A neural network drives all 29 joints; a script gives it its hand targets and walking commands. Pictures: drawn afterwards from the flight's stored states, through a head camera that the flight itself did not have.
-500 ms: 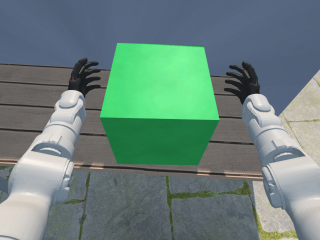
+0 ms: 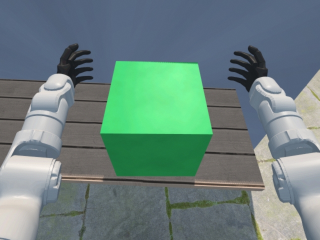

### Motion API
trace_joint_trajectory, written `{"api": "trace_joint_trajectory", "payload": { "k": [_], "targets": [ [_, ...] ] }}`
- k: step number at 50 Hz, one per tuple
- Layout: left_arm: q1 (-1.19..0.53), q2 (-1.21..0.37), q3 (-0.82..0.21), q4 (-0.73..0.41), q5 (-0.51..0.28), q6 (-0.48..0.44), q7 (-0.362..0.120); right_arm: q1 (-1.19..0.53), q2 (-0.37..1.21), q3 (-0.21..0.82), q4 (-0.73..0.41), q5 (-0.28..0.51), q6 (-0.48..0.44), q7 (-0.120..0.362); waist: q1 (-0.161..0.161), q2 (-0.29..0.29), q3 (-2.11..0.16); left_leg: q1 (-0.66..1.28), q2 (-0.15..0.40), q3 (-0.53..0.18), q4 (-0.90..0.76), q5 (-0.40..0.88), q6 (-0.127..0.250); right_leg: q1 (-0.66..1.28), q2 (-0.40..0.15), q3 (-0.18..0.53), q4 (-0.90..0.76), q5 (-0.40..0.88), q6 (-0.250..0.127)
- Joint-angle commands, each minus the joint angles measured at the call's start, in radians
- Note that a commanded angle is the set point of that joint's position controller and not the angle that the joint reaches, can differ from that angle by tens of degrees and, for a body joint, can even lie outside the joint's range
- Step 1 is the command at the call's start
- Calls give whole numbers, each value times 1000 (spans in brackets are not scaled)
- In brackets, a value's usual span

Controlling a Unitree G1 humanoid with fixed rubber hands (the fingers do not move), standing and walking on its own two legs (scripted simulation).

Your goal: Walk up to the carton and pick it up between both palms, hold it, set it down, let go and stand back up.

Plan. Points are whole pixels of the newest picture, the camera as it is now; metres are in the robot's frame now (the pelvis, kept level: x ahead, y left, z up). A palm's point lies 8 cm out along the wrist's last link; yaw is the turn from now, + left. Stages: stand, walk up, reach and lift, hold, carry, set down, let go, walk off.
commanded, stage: set down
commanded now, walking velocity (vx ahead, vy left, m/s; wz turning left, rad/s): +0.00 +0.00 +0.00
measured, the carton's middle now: (156, 120) +0.46 +0.04 +0.00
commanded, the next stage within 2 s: none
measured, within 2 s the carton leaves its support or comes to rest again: neither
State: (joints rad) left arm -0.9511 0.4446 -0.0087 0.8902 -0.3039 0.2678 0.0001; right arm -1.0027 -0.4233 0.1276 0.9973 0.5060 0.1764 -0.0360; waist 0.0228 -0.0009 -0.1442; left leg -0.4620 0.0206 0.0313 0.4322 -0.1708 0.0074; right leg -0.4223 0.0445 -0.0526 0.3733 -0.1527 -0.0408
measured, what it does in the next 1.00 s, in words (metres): stands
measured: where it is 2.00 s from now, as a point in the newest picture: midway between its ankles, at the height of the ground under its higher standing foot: outside the picture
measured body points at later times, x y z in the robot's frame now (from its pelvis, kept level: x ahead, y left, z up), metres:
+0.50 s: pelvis +0.00 +0.00 +0.01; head +0.01 +0.02 +0.46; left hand +0.36 +0.26 +0.09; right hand +0.38 -0.19 +0.10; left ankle +0.02 +0.11 -0.74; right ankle +0.01 -0.09 -0.74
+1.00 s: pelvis +0.01 +0.01 +0.01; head +0.00 +0.03 +0.46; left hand +0.30 +0.26 +0.03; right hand +0.31 -0.20 +0.04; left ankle +0.02 +0.11 -0.74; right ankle +0.01 -0.09 -0.74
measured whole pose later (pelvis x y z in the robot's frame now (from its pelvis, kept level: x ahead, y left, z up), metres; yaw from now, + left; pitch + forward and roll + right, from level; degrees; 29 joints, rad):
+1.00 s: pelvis +0.01 +0.01 +0.01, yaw +0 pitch -2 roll +0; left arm -0.12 0.28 0.09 0.40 -0.19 0.13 0.00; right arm -0.10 -0.24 -0.01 0.41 0.30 0.04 -0.01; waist 0.03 -0.03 0.00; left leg -0.15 0.00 0.04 0.36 -0.18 0.02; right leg -0.13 0.03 -0.02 0.33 -0.18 -0.03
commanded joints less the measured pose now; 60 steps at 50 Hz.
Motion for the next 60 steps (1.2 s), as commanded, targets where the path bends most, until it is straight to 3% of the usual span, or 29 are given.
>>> {"api": "trace_joint_trajectory", "payload": {
  "k": [1, 5, 8, 12, 17, 22, 25, 29, 33, 35, 39, 41, 47, 49, 53, 55, 60],
  "targets": [
    [-368, 218, 141, -218, 57, 106, -23, -380, -192, -42, -180, -4, 65, -28, -4, -38, -486, 318, -26, -23, -38, 404, -10, 431, -17, 48, 4, 520, 92],
    [-249, 176, 132, -223, 69, 126, -52, -263, -150, -18, -214, 9, 84, -24, -9, -50, -358, 339, -22, -19, -78, 349, -3, 438, -19, 50, -41, 442, 87],
    [-147, 139, 131, -278, 78, 108, -65, -153, -122, -24, -283, 7, 66, -17, 1, -26, -319, 373, -21, -14, -86, 362, -6, 435, -14, 46, -61, 387, 76],
    [-48, 109, 147, -364, 105, 77, -74, -27, -95, -66, -363, -24, 23, -20, -11, 23, -252, 394, -27, -9, -82, 369, -19, 409, -13, 41, -81, 315, 59],
    [-84, 135, 178, -547, 86, 3, -28, -18, -83, -173, -546, -101, -30, -16, -2, 61, -276, 380, -28, -1, -77, 276, -21, 327, -14, 40, -83, 135, 44],
    [1, 111, 185, -698, 75, -37, 7, 102, -77, -236, -663, -160, -64, -9, -23, 88, -386, 448, -24, -5, -47, 319, -39, 308, -10, 38, -61, 167, 36],
    [15, 117, 176, -679, 56, -30, 8, 111, -78, -248, -654, -183, -48, -13, -33, 69, -382, 419, -24, -8, -57, 249, -32, 296, -16, 46, -61, 114, 36],
    [120, 74, 165, -587, 58, -8, 4, 198, -40, -215, -594, -196, -16, -5, -12, 15, -270, 366, -20, -18, -93, 144, -10, 302, -27, 64, -75, 34, 34],
    [271, 36, 174, -522, 78, -11, -19, 312, -17, -169, -581, -177, -17, -1, 8, -36, -193, 366, -23, -22, -107, 172, 2, 357, -28, 78, -87, 57, 39],
    [316, 9, 170, -513, 95, -21, -31, 364, 0, -158, -571, -164, -30, 3, 10, -33, -145, 385, -26, -24, -112, 196, -3, 351, -23, 76, -100, 51, 37],
    [441, -10, 182, -574, 121, -70, -42, 484, 15, -158, -653, -172, -88, -3, 12, -32, -94, 415, -34, -21, -105, 258, -11, 354, -18, 74, -113, 78, 35],
    [459, -12, 175, -614, 122, -105, -31, 518, 29, -167, -698, -176, -122, 4, 23, -2, -63, 406, -37, -16, -104, 258, -15, 327, -17, 73, -113, 50, 27],
    [474, -8, 127, -736, 104, -225, 20, 599, 31, -214, -793, -222, -199, 33, 12, 75, -74, 412, -25, -23, -99, 206, -32, 255, -21, 71, -102, -25, 5],
    [464, 11, 117, -761, 84, -260, 36, 599, 29, -233, -831, -233, -217, 41, 11, 69, -119, 405, -22, -24, -90, 189, -31, 246, -24, 74, -91, -22, 7],
    [622, -9, 97, -750, 71, -334, 40, 761, 57, -210, -807, -229, -252, 46, 3, 62, -168, 436, -19, -36, -71, 252, -35, 282, -30, 88, -82, 53, 10],
    [669, -17, 96, -727, 75, -354, 31, 790, 51, -199, -787, -228, -267, 42, -2, 58, -175, 442, -23, -42, -61, 299, -38, 301, -29, 93, -84, 96, 13],
    [865, -56, 106, -633, 91, -377, -13, 937, 67, -142, -724, -211, -302, 28, 4, -21, -80, 448, -29, -59, -68, 376, -27, 356, -31, 103, -97, 207, 22]
  ]
}}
